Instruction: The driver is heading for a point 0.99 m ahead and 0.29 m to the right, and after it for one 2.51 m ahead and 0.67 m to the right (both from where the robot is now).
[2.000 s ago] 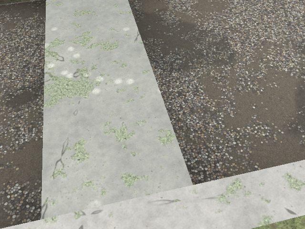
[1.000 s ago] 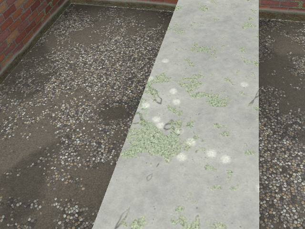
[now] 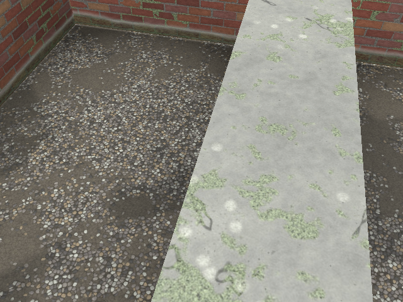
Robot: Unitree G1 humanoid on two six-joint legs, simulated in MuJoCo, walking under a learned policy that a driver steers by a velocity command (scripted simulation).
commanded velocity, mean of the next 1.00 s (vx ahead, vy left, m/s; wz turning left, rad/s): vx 0.50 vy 0.00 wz -0.19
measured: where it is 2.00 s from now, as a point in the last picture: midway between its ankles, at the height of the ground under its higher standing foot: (290, 205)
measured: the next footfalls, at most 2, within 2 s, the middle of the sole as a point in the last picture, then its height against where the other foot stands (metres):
left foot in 0.38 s outside the picture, level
right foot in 0.90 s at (265, 294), level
